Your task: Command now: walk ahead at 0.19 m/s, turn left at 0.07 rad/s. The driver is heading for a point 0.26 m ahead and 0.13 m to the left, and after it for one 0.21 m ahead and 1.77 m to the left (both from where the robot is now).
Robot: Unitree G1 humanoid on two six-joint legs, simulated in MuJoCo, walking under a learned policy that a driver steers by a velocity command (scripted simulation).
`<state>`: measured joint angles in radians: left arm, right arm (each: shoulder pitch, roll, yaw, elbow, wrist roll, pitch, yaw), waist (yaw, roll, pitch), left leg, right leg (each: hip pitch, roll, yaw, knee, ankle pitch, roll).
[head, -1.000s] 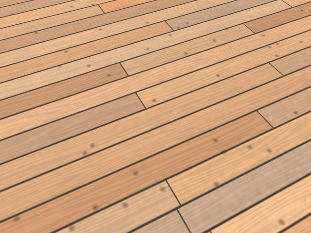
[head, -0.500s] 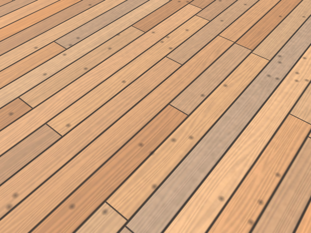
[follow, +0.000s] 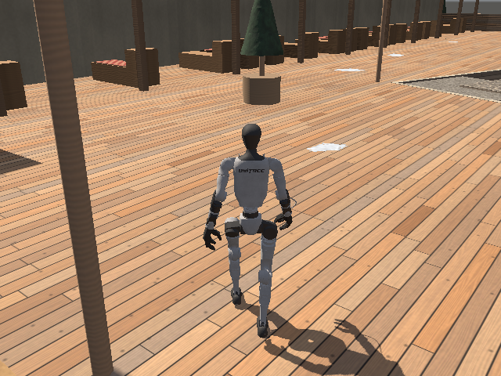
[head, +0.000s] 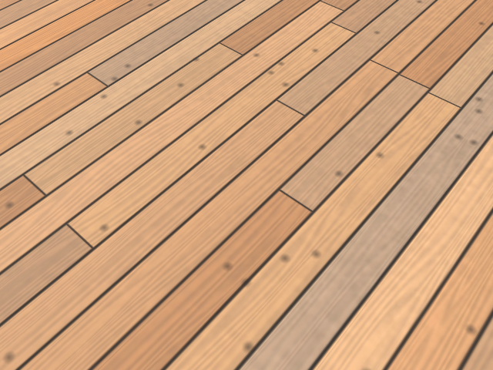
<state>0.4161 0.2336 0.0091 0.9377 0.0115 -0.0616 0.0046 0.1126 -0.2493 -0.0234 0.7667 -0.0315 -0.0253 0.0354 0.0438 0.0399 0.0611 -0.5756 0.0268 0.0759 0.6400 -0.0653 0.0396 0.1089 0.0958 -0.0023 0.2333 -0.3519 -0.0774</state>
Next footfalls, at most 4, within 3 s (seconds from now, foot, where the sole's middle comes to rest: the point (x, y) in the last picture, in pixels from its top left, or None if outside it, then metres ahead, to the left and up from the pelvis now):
0.04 left None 0.20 0.08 -0.77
0.58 right None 0.17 -0.11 -0.77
1.04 left None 0.07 0.08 -0.77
1.56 right None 0.22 -0.03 -0.77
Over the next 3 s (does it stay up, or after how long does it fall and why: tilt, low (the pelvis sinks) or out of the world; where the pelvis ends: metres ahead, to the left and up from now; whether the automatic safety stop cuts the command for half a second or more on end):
stays up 0.11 0.00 0.01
